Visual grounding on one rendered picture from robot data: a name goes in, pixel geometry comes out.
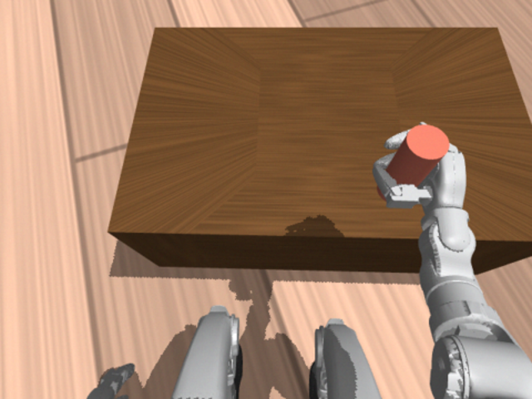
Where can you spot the left robot hand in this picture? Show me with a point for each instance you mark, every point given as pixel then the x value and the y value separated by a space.
pixel 111 383

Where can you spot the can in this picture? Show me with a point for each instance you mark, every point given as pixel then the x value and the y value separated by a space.
pixel 423 147

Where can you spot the right robot hand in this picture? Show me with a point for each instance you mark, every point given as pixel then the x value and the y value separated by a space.
pixel 444 186

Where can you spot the right robot arm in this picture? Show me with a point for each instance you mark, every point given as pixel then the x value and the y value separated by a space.
pixel 474 356

